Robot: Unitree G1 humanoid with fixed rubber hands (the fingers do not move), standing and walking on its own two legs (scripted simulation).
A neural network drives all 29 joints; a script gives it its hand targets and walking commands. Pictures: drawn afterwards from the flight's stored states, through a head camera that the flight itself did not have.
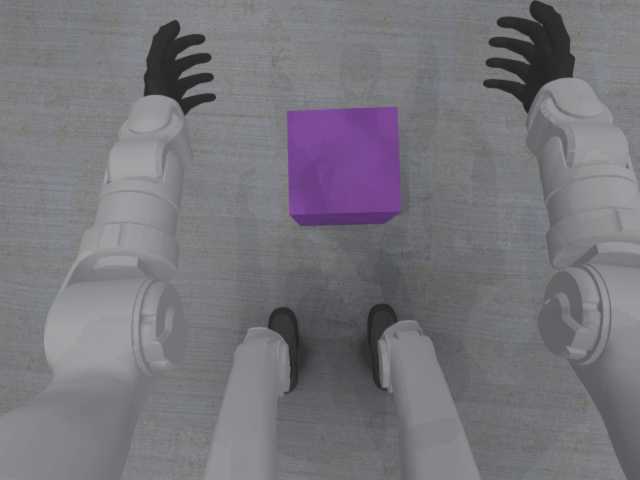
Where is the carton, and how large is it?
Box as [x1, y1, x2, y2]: [287, 107, 400, 225]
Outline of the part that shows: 396,107 287,111 289,214 300,225 383,223 400,211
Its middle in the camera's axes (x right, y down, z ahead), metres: +0.05 -0.14 +0.85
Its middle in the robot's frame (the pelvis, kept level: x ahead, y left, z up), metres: +0.54 -0.03 -0.52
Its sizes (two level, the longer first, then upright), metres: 0.210 0.200 0.250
